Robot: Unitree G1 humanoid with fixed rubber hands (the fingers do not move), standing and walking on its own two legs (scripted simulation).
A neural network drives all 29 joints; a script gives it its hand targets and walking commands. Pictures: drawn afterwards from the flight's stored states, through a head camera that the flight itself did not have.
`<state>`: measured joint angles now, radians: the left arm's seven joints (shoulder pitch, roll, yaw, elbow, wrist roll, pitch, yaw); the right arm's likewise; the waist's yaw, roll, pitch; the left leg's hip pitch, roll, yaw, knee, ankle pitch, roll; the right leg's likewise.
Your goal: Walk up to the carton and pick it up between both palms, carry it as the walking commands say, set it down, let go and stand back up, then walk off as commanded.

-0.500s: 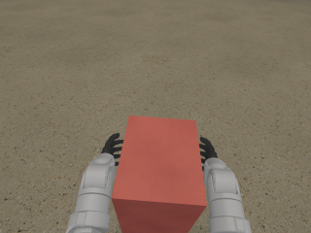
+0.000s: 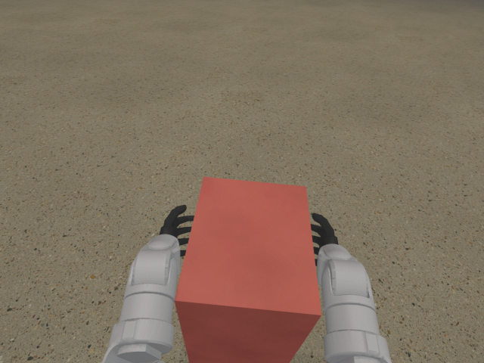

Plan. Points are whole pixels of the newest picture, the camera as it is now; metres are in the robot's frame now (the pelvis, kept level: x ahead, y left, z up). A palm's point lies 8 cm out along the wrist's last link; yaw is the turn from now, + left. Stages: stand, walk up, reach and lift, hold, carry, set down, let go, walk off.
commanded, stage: hold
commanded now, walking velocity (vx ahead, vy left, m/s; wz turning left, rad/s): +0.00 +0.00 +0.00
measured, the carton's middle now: (244, 278) +0.28 +0.00 -0.02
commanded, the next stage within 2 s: carry in 0.84 s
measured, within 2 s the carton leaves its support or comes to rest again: neither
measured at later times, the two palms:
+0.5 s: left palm (169, 245) +0.30 +0.14 +0.05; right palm (326, 252) +0.30 -0.14 +0.05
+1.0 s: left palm (156, 243) +0.30 +0.16 +0.06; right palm (313, 249) +0.30 -0.12 +0.05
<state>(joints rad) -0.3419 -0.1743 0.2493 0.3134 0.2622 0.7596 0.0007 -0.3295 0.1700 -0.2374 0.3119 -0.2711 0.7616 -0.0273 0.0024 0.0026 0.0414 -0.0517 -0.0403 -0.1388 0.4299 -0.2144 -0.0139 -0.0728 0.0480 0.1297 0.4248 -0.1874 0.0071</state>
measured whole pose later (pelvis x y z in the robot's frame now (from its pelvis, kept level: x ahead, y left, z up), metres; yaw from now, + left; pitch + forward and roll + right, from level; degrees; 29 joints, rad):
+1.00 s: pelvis +0.00 +0.02 -0.01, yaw +3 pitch +0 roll +1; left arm -0.27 -0.15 0.13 0.12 0.20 0.83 0.05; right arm -0.25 0.15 -0.16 0.11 -0.19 0.83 -0.07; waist -0.02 -0.02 -0.08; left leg -0.32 -0.03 -0.03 0.58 -0.34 0.01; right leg -0.31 -0.01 0.09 0.55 -0.24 0.04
